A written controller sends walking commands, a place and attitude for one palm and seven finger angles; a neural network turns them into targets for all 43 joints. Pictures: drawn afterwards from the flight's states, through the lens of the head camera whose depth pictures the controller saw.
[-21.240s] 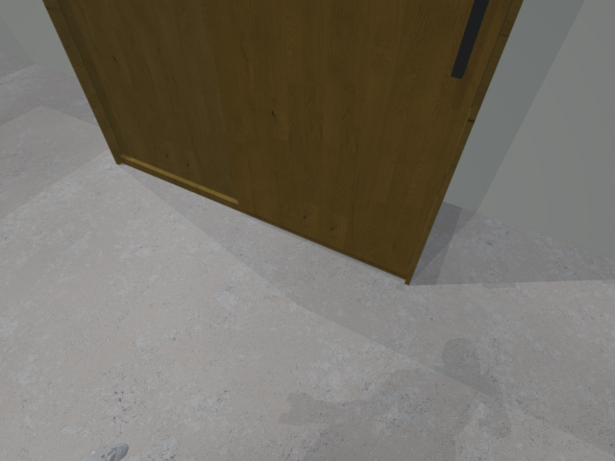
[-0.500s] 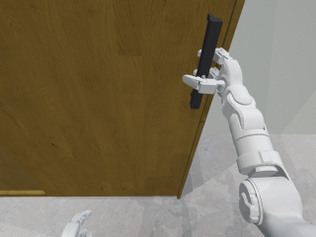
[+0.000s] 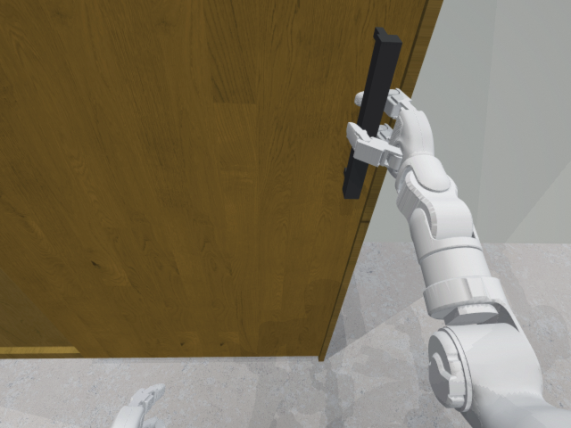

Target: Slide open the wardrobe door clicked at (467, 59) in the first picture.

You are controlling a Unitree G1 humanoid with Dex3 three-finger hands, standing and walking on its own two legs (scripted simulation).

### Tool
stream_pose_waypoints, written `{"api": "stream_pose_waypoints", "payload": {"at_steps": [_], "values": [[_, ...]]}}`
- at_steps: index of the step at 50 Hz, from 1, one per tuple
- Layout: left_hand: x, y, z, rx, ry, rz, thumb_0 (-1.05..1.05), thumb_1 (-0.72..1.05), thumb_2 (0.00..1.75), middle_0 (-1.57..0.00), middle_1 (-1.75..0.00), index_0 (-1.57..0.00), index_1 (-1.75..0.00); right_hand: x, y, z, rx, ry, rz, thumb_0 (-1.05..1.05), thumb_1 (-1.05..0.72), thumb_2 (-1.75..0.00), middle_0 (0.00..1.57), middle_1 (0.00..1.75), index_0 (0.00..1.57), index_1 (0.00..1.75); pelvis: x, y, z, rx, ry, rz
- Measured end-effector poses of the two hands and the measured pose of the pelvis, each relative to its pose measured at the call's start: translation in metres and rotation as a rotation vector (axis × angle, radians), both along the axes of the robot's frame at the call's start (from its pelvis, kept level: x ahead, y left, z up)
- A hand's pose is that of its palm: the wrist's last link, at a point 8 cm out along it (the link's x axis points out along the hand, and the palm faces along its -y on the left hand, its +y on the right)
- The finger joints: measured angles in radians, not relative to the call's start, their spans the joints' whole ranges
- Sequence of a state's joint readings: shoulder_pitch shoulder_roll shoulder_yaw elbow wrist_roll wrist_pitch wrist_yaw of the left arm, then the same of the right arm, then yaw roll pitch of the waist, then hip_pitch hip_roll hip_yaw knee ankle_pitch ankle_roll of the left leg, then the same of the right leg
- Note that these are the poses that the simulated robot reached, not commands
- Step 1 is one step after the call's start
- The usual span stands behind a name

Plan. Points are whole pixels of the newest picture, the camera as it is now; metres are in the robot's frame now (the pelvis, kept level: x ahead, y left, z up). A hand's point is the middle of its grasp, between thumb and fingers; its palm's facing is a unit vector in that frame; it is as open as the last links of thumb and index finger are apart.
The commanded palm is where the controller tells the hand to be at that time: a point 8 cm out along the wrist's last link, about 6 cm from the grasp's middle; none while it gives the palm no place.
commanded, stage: grip the handle and tug to test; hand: right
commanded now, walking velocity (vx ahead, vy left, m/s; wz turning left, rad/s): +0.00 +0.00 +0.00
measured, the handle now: (363, 122) +0.49 -0.06 +0.21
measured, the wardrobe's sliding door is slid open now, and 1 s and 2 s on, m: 0.00 0.00 0.06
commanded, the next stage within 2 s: tug the door sideways, standing still in 0.50 s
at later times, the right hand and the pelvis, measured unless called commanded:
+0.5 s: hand (361, 144) +0.43 -0.05 +0.22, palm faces -0.10 +0.99 +0.01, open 6.9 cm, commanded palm +0.38 -0.11 +0.22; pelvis +0.02 +0.01 +0.00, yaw +2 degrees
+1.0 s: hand (354, 141) +0.43 -0.04 +0.22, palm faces -0.06 +1.00 -0.04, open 6.1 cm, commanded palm +0.41 -0.05 +0.22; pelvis +0.02 +0.01 +0.00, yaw -3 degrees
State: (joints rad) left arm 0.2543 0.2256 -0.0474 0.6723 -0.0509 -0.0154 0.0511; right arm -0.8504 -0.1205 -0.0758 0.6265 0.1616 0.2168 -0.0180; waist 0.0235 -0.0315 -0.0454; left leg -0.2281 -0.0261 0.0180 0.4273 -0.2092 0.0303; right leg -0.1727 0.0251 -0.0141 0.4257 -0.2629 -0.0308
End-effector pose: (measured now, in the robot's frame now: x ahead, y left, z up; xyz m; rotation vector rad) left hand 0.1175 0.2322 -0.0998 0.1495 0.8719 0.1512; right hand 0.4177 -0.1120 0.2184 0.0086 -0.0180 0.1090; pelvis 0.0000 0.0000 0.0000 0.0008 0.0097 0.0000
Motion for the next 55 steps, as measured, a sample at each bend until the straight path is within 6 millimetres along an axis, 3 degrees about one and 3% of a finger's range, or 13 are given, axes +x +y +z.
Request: {"api": "stream_pose_waypoints", "payload": {"at_steps": [20,35,43,48,55], "values": [[0.009,0.006,0.004,-0.021,-0.029,0.027,0.01,0.90,0.90,-0.20,-0.30,-0.20,-0.30,-0.003,0.003,-0.001,0.003,-0.019,-0.008,0.00,-0.64,-0.74,0.27,1.35,0.24,1.33,0.007,0.004,0.001,-0.002,-0.006,0.024],[0.061,0.014,0.015,-0.022,-0.068,-0.001,0.01,0.90,0.90,-0.20,-0.30,-0.20,-0.30,-0.004,0.002,-0.001,-0.008,-0.024,0.005,0.00,-0.66,-0.72,0.27,1.34,0.21,1.31,0.033,0.011,0.002,-0.005,0.005,0.023],[0.082,0.006,0.010,0.001,-0.042,-0.092,0.01,0.91,0.90,-0.20,-0.30,-0.20,-0.30,0.000,0.010,0.002,-0.027,0.008,-0.018,0.01,-0.69,-0.81,0.33,1.36,0.31,1.37,0.029,0.012,0.000,-0.002,0.011,-0.037],[0.079,-0.007,0.007,-0.024,-0.042,-0.126,0.01,0.91,0.90,-0.20,-0.30,-0.20,-0.30,-0.002,0.012,0.003,-0.044,0.008,-0.045,0.00,-0.69,-0.83,0.34,1.35,0.29,1.39,0.023,0.011,-0.001,-0.004,0.010,-0.053],[0.055,-0.022,-0.002,-0.060,-0.008,-0.141,0.01,0.91,0.90,-0.20,-0.30,-0.20,-0.30,-0.003,0.015,0.003,-0.067,0.003,-0.049,-0.01,-0.71,-0.81,0.32,1.35,0.25,1.40,0.012,0.008,-0.002,-0.005,0.003,-0.059]]}}
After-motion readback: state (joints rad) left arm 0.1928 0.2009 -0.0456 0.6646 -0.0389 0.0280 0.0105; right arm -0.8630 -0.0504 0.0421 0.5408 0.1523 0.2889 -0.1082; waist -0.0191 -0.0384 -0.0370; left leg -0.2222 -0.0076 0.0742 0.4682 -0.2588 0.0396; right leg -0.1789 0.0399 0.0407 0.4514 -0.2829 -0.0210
